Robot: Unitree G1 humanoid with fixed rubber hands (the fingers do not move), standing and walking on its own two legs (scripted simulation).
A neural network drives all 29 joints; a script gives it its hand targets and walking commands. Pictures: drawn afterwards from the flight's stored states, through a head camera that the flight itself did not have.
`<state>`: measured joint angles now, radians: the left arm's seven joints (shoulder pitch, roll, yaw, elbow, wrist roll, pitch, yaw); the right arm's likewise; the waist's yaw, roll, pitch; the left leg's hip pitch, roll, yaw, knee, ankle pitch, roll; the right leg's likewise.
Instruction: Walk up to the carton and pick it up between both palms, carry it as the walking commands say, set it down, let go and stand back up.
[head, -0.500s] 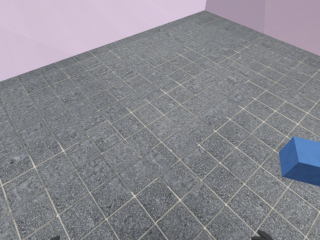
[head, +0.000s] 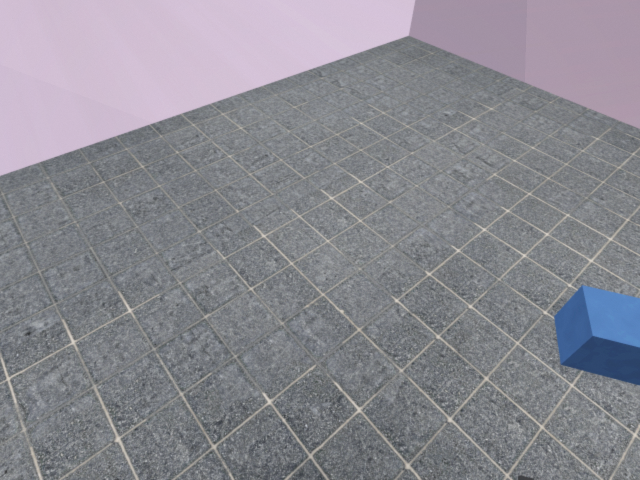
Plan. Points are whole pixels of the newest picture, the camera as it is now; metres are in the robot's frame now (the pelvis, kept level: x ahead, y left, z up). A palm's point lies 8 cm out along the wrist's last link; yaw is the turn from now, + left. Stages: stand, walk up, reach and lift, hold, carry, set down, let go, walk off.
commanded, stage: stand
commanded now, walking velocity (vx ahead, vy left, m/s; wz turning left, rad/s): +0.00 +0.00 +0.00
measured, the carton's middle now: (615, 335) +0.69 -1.01 -0.68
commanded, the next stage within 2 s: walk up in 0.22 s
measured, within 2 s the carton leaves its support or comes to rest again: neither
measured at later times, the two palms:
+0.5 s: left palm out of the picture +0.08 +0.29 -0.13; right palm out of the picture +0.07 -0.29 -0.12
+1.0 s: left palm out of the picture +0.13 +0.23 -0.14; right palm out of the picture -0.10 -0.24 -0.12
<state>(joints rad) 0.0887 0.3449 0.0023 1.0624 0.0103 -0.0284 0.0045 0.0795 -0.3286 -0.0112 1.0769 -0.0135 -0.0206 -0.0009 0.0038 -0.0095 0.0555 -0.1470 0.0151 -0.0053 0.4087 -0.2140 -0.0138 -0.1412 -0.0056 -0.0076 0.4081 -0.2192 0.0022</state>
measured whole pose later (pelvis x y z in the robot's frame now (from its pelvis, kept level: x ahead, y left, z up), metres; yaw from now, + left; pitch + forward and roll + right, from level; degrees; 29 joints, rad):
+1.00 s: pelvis -0.04 +0.02 +0.00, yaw -20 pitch +0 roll -1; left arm 0.13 0.27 0.07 0.97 0.01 0.09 -0.04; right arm 0.24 -0.21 -0.05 0.96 -0.02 0.02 -0.04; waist -0.01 -0.04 0.07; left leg -0.21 0.09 0.16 0.44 -0.23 0.00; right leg -0.39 -0.04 -0.01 0.91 -0.43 0.04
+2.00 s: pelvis +0.20 -0.33 -0.01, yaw -47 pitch -1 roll +3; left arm 0.09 0.24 0.07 0.91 0.02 -0.02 -0.07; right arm 0.42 -0.21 -0.07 1.07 -0.03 -0.06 0.00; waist -0.06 -0.03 0.05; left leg -0.06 0.09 0.23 0.38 -0.29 -0.06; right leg -0.49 -0.11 -0.05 0.63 -0.19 0.02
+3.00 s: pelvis +0.38 -0.58 -0.01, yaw -51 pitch -2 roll +0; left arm 0.12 0.19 0.04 1.02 0.01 0.01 0.02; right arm 0.23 -0.18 -0.05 1.05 -0.02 0.04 -0.04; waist -0.03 0.02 0.08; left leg -0.33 0.07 0.04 0.82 -0.47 -0.03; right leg -0.33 0.01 -0.08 0.56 -0.20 -0.06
